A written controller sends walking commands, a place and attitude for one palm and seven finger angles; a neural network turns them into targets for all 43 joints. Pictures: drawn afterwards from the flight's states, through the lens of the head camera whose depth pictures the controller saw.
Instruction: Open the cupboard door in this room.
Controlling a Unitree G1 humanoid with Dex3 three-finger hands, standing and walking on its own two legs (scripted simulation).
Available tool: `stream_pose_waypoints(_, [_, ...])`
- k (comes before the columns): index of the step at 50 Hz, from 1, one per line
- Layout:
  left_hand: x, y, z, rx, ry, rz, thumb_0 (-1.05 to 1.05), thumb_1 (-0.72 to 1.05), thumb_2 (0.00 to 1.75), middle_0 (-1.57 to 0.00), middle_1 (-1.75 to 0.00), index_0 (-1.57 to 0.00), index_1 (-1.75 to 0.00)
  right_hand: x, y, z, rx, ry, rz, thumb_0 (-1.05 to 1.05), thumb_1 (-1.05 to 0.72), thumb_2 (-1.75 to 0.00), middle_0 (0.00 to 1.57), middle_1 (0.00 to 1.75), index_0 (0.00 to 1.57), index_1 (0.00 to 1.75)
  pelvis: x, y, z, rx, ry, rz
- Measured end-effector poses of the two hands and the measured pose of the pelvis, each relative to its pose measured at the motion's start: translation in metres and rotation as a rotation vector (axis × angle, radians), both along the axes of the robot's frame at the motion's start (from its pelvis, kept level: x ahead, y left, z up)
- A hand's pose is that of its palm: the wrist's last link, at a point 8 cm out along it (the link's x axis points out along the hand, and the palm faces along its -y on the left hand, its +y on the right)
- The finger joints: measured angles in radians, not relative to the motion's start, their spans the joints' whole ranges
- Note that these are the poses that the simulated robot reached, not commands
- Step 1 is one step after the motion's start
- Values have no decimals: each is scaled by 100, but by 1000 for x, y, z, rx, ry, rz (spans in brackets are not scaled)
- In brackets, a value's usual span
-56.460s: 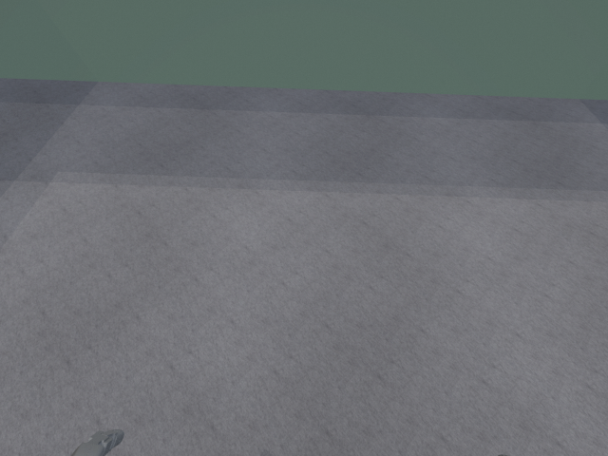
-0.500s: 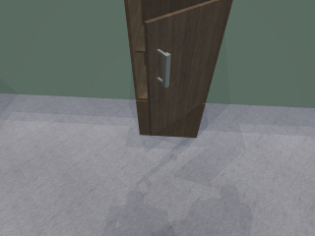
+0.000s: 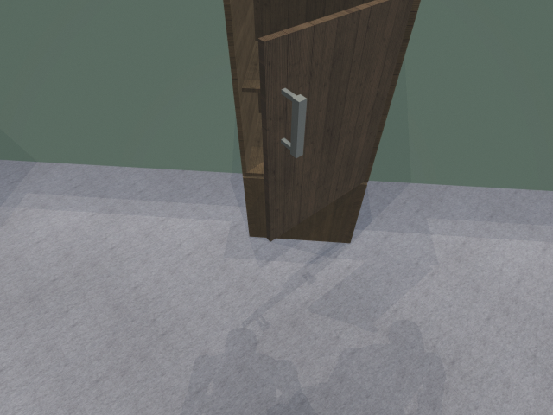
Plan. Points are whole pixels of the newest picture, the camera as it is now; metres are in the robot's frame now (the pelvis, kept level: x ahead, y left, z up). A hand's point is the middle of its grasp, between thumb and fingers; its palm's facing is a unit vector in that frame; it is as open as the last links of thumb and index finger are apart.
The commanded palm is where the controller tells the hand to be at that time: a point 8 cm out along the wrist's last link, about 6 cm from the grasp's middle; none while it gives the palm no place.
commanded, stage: look to check the result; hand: left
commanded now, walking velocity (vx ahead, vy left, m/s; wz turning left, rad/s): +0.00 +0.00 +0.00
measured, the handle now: (291, 123) +0.65 +0.01 +0.06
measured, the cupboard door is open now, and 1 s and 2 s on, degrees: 43 43 43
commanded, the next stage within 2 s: walk to a spot facing it in 0.16 s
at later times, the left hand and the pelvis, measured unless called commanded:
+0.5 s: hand out of the picture +0.03 +0.18 -0.18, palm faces -0.02 -0.98 -0.21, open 7.4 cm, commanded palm none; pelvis +0.01 +0.00 -0.01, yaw -4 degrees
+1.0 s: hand out of the picture +0.11 +0.13 -0.16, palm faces -0.25 -0.92 -0.29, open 7.4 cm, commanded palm none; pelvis +0.01 -0.06 +0.00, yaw -19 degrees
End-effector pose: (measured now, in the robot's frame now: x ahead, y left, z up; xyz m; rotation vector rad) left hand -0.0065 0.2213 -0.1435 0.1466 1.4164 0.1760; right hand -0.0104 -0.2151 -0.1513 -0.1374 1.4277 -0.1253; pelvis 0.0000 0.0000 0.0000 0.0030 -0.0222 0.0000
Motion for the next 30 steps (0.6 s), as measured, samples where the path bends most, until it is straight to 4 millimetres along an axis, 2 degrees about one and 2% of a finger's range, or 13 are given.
stream_pose_waypoints(18, [29,5,1,14,-30,-20,0,90,90,-20,-30,-20,-30,16,-10,2,-23,-1,-1,1,-90,-90,20,30,20,30,12,-2,0,-1,7,-9])
stream_pose_waypoints(25, [37,6,-5,8,2,-54,0,90,90,-20,-30,-20,-30,13,-12,-2,-39,-14,-69,1,-90,-90,20,30,20,30,9,-2,-5,2,13,-68])
stream_pose_waypoints(30, [54,7,-8,20,-4,-100,0,90,90,-20,-30,-20,-30,4,-20,-8,-51,-26,-120,1,-90,-90,20,30,20,30,6,-6,-12,23,19,-115])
